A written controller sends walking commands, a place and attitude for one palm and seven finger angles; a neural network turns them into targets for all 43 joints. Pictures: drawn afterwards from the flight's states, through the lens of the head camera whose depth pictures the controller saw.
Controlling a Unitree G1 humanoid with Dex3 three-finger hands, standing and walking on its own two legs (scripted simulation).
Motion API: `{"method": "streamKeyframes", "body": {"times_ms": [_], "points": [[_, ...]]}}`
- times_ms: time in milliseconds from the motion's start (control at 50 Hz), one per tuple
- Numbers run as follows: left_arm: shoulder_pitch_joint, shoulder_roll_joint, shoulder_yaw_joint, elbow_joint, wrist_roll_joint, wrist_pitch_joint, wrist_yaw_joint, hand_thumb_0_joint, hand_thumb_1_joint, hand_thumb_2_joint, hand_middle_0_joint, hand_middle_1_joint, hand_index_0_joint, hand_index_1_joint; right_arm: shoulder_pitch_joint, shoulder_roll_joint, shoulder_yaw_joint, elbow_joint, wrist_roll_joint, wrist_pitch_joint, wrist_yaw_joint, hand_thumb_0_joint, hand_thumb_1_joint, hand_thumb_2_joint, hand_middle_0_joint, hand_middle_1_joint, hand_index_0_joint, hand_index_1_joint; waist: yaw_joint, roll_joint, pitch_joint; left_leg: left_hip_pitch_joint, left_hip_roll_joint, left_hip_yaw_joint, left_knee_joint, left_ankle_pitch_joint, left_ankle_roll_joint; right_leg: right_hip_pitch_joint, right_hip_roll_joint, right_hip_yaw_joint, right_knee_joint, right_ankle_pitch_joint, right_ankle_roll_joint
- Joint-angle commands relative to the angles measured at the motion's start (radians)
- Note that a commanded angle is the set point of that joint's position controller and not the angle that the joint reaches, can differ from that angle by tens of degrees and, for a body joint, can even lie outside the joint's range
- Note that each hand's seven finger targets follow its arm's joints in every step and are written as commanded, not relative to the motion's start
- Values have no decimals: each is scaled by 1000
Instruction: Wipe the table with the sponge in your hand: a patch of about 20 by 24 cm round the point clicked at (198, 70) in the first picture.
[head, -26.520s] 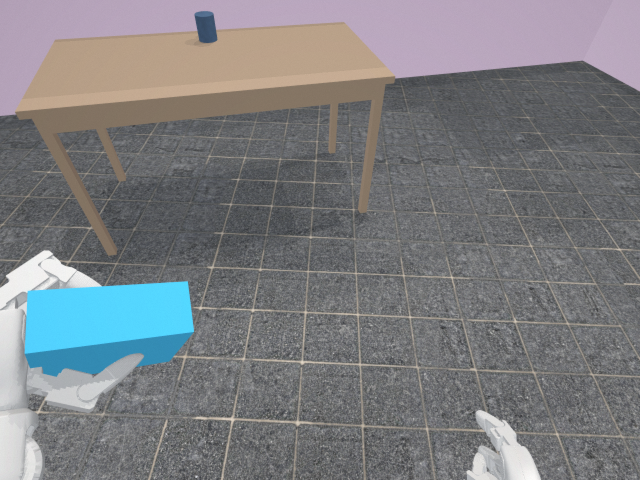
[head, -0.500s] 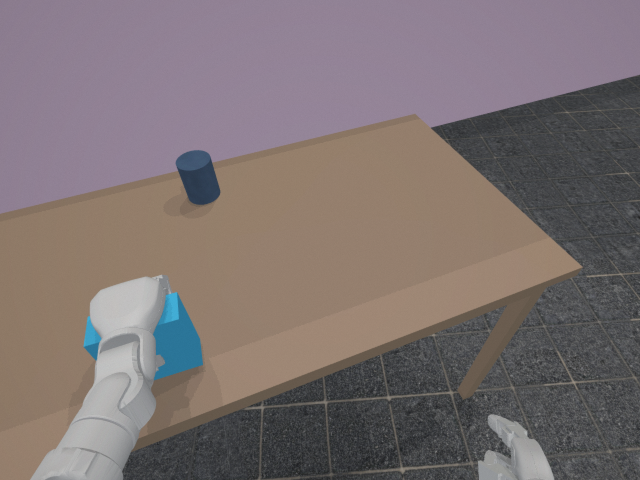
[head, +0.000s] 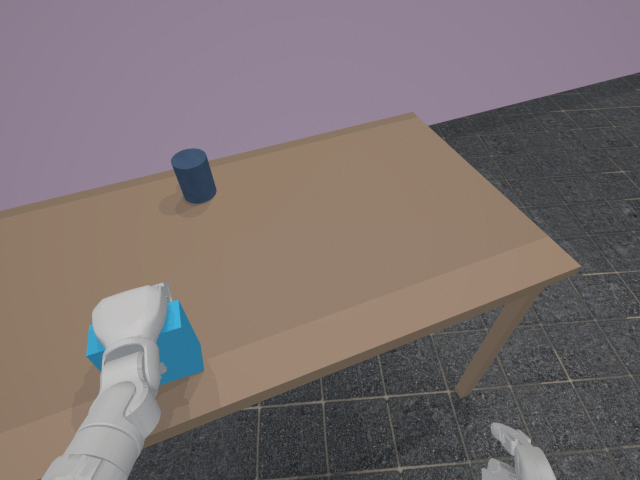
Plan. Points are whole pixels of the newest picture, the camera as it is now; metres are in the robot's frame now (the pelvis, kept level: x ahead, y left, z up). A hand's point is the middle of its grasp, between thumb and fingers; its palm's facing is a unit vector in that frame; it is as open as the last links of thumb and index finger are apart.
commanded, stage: lower the sponge onto the table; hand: left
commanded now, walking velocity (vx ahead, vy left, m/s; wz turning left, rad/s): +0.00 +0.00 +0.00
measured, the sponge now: (155, 356) +0.29 +0.28 -0.06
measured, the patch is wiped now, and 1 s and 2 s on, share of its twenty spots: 0.00 0.25 0.50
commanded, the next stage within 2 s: wipe forward along the first lane in 0.06 s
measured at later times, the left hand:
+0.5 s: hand (144, 322) +0.32 +0.30 -0.01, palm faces -0.12 -0.03 -0.99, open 9.2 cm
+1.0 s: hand (143, 294) +0.36 +0.32 -0.01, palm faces -0.13 +0.02 -0.99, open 9.3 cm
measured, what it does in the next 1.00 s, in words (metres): stands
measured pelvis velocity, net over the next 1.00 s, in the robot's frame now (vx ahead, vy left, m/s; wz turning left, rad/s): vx -0.04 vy -0.01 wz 0.00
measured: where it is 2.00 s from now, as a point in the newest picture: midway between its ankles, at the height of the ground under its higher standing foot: outside the picture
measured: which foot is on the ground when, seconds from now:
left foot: down 0.00-1.00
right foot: down 0.00-1.00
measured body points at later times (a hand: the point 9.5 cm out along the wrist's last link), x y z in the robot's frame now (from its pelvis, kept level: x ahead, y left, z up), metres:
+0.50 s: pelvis -0.02 -0.01 -0.01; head +0.01 -0.02 +0.44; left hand +0.32 +0.29 +0.04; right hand +0.14 -0.26 -0.13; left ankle +0.01 +0.08 -0.73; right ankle -0.01 -0.09 -0.73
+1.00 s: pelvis -0.04 -0.01 -0.03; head +0.03 -0.01 +0.42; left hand +0.37 +0.31 +0.04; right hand +0.04 -0.28 -0.16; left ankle +0.01 +0.08 -0.73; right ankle -0.01 -0.09 -0.73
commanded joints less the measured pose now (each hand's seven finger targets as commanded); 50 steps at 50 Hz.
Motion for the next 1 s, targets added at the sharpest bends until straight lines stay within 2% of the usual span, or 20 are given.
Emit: {"method": "streamKeyframes", "body": {"times_ms": [0, 40, 60, 80, 140, 160, 240, 260, 340, 360, 400, 460, 520, 560, 600, 660, 720, 760, 820, 980], "points": [[-270, 201, 68, -152, 15, 16, 29, 0, 100, 1300, -1200, -1600, -1200, -1600, -118, -131, -37, -150, 8, -39, -10, 0, -900, -900, 200, 300, 200, 300, -2, -35, -227, 137, 5, -100, -48, 237, -8, 61, -16, 80, -51, 256, -35], [-256, 195, 61, -131, 20, 20, 25, 0, 100, 1300, -1200, -1600, -1200, -1600, -123, -132, -35, -153, 8, -34, -11, 0, -900, -900, 200, 300, 200, 300, -1, -43, -214, 119, 0, -94, -49, 225, -6, 64, -19, 87, -53, 258, -34], [-250, 244, 113, -132, 21, 18, 29, 0, 100, 1300, -1200, -1600, -1200, -1600, -122, -139, -36, -147, 7, -31, -12, 0, -900, -900, 200, 300, 200, 300, 12, -33, -220, 121, 0, -103, -54, 224, -10, 67, -14, 97, -51, 245, -40], [-246, 177, 49, -130, 15, 19, 22, 0, 100, 1300, -1200, -1600, -1200, -1600, -117, -130, -34, -161, 8, -31, -13, 0, -900, -900, 200, 300, 200, 300, -2, -35, -209, 116, 0, -93, -50, 214, -5, 60, -17, 78, -50, 239, -34], [-289, 190, 48, -79, 26, 22, 17, 0, 100, 1300, -1200, -1600, -1200, -1600, -112, -132, -29, -152, 10, -26, -16, 0, -900, -900, 200, 300, 200, 300, -14, -65, -182, 91, -4, -90, -48, 170, -2, 34, -19, 89, -62, 202, -31], [-322, 260, 109, -62, 30, 17, 22, 0, 100, 1300, -1200, -1600, -1200, -1600, -109, -140, -30, -139, 10, -23, -20, 0, -900, -900, 200, 300, 200, 300, -12, -52, -175, 83, -3, -95, -52, 150, -3, 26, -15, 102, -64, 173, -35], [-376, 246, 81, -1, 49, -3, 21, 0, 100, 1300, -1200, -1600, -1200, -1600, -82, -135, -28, -137, 7, -21, -26, 0, -900, -900, 200, 300, 200, 300, -26, -49, -185, 56, -8, -85, -34, 139, 0, 11, -20, 92, -52, 174, -31], [-388, 300, 135, 13, 50, -12, 25, 0, 100, 1300, -1200, -1600, -1200, -1600, -78, -143, -32, -125, 7, -20, -28, 0, -900, -900, 200, 300, 200, 300, -21, -50, -188, 51, -6, -89, -33, 135, -1, 8, -16, 106, -52, 167, -34], [-423, 256, 88, 83, 53, -33, 25, 0, 100, 1300, -1200, -1600, -1200, -1600, -54, -140, -32, -126, 7, -20, -29, 0, -900, -900, 200, 300, 200, 300, -39, -67, -202, 16, -5, -78, -11, 125, 1, -10, -23, 95, -40, 178, -26], [-420, 297, 131, 105, 50, -38, 28, 0, 100, 1300, -1200, -1600, -1200, -1600, -47, -145, -34, -119, 6, -19, -28, 0, -900, -900, 200, 300, 200, 300, -30, -52, -199, 4, -5, -82, -12, 114, 0, -15, -20, 102, -40, 160, -29], [-493, 272, 89, 124, 54, -56, 27, 0, 100, 1300, -1200, -1600, -1200, -1600, -28, -144, -33, -119, 7, -20, -30, 0, -900, -900, 200, 300, 200, 300, -54, -73, -206, -14, -1, -78, 2, 98, 3, -40, -23, 86, -30, 142, -21], [-479, 327, 150, 189, 62, -75, 38, 0, 100, 1300, -1200, -1600, -1200, -1600, -6, -151, -39, -108, 4, -22, -29, 0, -900, -900, 200, 300, 200, 300, -40, -64, -227, -37, 0, -80, 13, 93, 4, -50, -18, 95, -20, 133, -25], [-522, 289, 104, 220, 65, -94, 45, 0, 100, 1300, -1200, -1600, -1200, -1600, 20, -148, -43, -105, 4, -25, -25, 0, -900, -900, 200, 300, 200, 300, -59, -61, -242, -51, 4, -73, 39, 95, 6, -77, -21, 84, -4, 144, -20], [-521, 337, 154, 248, 63, -102, 54, 0, 100, 1300, -1200, -1600, -1200, -1600, 33, -156, -45, -97, 2, -24, -21, 0, -900, -900, 200, 300, 200, 300, -50, -67, -266, -71, 5, -78, 44, 98, 5, -70, -18, 88, 7, 148, -22], [-551, 287, 105, 255, 58, -113, 60, 0, 100, 1300, -1200, -1600, -1200, -1600, 45, -150, -47, -98, 3, -27, -17, 0, -900, -900, 200, 300, 200, 300, -69, -74, -256, -79, 7, -70, 56, 84, 8, -94, -21, 78, 8, 142, -15], [-556, 357, 167, 322, 51, -114, 73, 0, 100, 1300, -1200, -1600, -1200, -1600, 60, -160, -45, -84, 4, -28, -16, 0, -900, -900, 200, 300, 200, 300, -62, -87, -241, -130, 7, -72, 60, 46, 9, -101, -19, 86, 8, 102, -14], [-646, 352, 118, 386, 67, -113, 75, 0, 100, 1300, -1200, -1600, -1200, -1600, 81, -164, -39, -76, 5, -33, -19, 0, -900, -900, 200, 300, 200, 300, -100, -105, -197, -177, 7, -68, 72, -26, 15, -162, -22, 82, 2, 11, -4], [-689, 406, 158, 406, 70, -121, 79, 0, 100, 1300, -1200, -1600, -1200, -1600, 94, -169, -39, -67, 4, -37, -18, 0, -900, -900, 200, 300, 200, 300, -95, -76, -217, -186, 11, -71, 76, -33, 15, -172, -20, 84, 11, -4, -10], [-698, 382, 120, 466, 77, -124, 73, 0, 100, 1300, -1200, -1600, -1200, -1600, 124, -169, -38, -68, 1, -42, -15, 0, -900, -900, 200, 300, 200, 300, -108, -83, -238, -211, 12, -66, 101, -47, 16, -198, -20, 79, 24, -13, -6], [-779, 448, 141, 524, 79, -144, 66, 0, 100, 1300, -1200, -1600, -1200, -1600, 181, -178, -36, -70, -3, -49, -8, 0, -900, -900, 200, 300, 200, 300, -125, -62, -288, -264, 16, -66, 145, -49, 20, -225, -10, 70, 59, -10, -3]]}}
